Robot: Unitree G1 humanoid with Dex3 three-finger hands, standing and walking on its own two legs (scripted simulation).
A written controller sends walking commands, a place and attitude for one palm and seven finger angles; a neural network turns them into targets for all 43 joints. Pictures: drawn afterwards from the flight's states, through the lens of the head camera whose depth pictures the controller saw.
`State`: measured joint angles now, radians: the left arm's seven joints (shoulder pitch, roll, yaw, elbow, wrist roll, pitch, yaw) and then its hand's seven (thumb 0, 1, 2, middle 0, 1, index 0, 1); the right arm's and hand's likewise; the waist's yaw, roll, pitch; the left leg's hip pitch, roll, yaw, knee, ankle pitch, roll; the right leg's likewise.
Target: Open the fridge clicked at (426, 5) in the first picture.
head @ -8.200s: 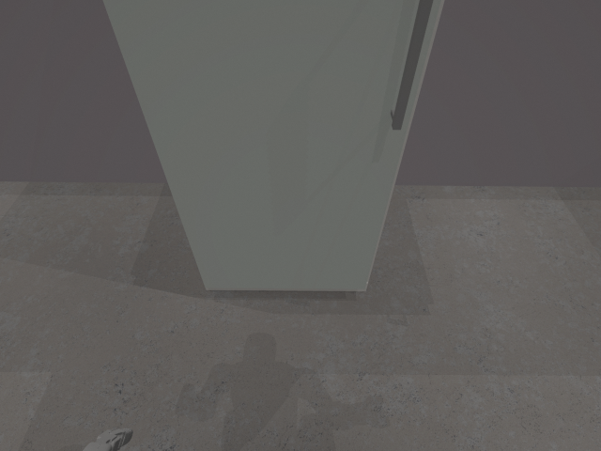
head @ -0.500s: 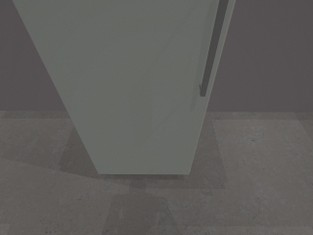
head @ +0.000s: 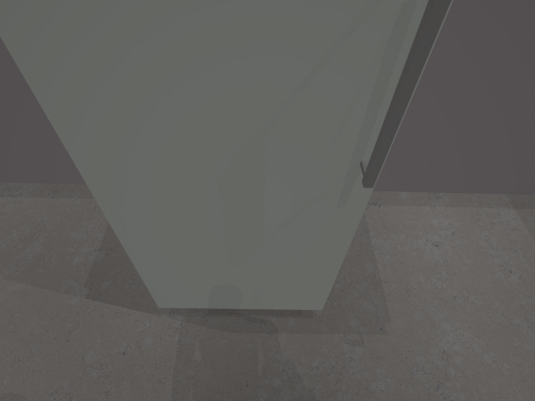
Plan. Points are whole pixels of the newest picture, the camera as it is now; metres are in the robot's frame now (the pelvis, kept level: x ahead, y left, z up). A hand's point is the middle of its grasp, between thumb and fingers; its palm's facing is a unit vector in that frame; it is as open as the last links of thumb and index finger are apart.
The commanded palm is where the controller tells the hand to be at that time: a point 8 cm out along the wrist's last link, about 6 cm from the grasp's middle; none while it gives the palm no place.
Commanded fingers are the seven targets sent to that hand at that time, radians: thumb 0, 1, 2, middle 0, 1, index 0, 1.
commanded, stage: come to a stop and stand still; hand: right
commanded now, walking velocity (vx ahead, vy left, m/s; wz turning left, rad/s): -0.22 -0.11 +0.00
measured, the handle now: (400, 84) +0.49 -0.15 +0.24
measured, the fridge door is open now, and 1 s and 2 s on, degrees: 0 0 0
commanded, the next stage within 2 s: none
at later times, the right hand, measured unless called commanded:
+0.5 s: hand out of the picture +0.08 -0.18 -0.18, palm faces +0.04 +0.98 -0.21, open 7.4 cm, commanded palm none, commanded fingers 0.00 -0.90 -0.90 0.20 0.30 0.20 0.30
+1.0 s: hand out of the picture +0.05 -0.12 -0.15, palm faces -0.04 +0.96 -0.27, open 7.4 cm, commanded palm none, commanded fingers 0.00 -0.90 -0.90 0.20 0.30 0.20 0.30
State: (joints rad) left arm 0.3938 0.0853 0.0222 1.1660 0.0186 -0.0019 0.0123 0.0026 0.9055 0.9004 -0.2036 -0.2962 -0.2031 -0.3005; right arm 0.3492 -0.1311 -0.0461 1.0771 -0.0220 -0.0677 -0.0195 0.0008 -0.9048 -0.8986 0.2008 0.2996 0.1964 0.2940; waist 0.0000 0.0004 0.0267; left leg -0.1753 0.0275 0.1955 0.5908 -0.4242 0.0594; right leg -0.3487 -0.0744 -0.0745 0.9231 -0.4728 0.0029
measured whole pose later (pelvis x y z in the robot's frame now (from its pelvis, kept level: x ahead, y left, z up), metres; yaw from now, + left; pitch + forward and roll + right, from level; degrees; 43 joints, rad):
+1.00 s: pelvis -0.02 +0.06 +0.00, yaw +3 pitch -3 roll -2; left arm 0.39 0.19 0.02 0.99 0.03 0.03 0.00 0.00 0.91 0.90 -0.20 -0.30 -0.20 -0.30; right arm 0.26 -0.15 0.00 0.95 -0.01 0.02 -0.03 0.00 -0.91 -0.90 0.20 0.30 0.20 0.29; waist 0.03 -0.05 0.01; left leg -0.29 0.01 0.03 0.64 -0.31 0.04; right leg -0.26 -0.02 -0.06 0.55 -0.24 0.02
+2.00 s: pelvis +0.03 +0.06 +0.01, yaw +2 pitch -1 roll -1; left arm 0.28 0.15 -0.01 1.13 0.01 -0.02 0.03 0.01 0.92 0.90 -0.20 -0.30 -0.20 -0.30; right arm 0.26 -0.15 0.00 1.12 -0.01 -0.02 -0.03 0.00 -0.91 -0.90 0.20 0.30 0.20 0.29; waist 0.00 -0.01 0.03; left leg -0.16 0.00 0.04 0.47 -0.30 0.03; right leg -0.16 -0.02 -0.03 0.42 -0.25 0.02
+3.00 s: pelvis +0.03 +0.07 +0.02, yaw +2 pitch -1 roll -1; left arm 0.26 0.14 -0.01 1.16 0.01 -0.01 0.03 0.01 0.91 0.90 -0.20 -0.30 -0.20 -0.30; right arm 0.27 -0.14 0.00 1.13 -0.01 -0.02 -0.04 0.00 -0.90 -0.90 0.20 0.30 0.20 0.29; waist -0.01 0.00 0.05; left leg -0.13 -0.02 0.06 0.42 -0.28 0.05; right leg -0.14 -0.04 -0.01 0.39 -0.24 0.04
